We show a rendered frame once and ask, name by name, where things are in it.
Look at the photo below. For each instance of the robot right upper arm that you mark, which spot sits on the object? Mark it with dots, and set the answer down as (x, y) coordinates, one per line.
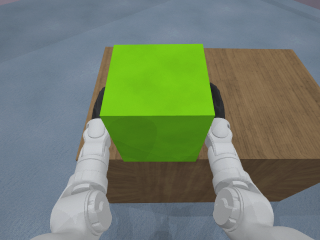
(246, 215)

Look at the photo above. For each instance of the right robot forearm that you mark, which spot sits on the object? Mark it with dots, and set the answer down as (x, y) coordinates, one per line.
(224, 162)

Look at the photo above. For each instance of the left robot forearm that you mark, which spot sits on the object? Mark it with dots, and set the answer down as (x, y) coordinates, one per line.
(93, 162)

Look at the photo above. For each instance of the robot left hand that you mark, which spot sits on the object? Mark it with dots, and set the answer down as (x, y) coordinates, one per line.
(98, 105)

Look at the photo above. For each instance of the robot left upper arm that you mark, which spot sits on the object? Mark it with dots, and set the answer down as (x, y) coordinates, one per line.
(82, 216)

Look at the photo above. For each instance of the robot right hand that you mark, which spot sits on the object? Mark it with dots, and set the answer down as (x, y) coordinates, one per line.
(217, 102)

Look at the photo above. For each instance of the pedestal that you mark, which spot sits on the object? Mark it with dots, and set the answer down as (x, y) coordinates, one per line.
(272, 104)

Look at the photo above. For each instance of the carton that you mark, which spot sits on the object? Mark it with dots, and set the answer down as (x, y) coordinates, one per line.
(157, 104)

